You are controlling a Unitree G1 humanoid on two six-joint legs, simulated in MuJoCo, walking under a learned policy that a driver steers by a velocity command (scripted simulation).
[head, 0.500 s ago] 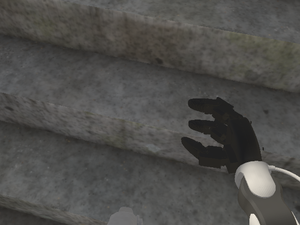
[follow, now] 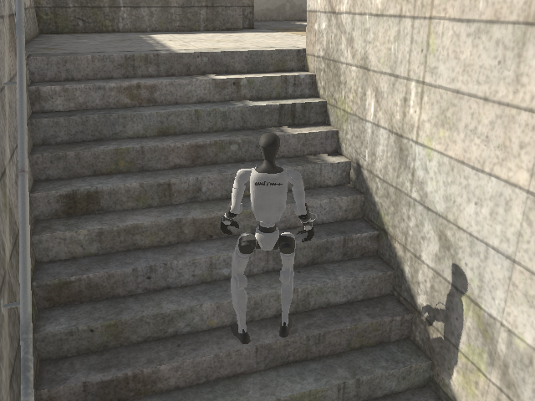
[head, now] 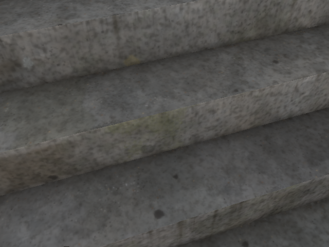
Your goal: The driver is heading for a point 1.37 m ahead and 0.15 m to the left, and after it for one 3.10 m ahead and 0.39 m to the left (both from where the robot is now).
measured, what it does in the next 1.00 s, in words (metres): climbs, turning left: right foot, then left foot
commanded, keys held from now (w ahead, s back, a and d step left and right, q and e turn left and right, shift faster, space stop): e+shift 0.12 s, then shift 0.04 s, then q+shift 0.70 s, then shift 0.08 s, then e+shift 0.06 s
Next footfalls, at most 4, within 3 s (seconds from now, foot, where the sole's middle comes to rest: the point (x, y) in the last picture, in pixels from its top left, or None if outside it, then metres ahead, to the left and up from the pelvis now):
0.02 right None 0.08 -0.12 -0.75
0.54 left None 0.00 0.16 -0.75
1.16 right None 0.24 -0.06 -0.56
1.62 left None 0.26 0.09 -0.56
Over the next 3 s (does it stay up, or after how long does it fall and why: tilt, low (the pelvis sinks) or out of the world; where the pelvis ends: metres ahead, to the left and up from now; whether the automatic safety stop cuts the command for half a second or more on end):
stays up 0.46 -0.29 0.23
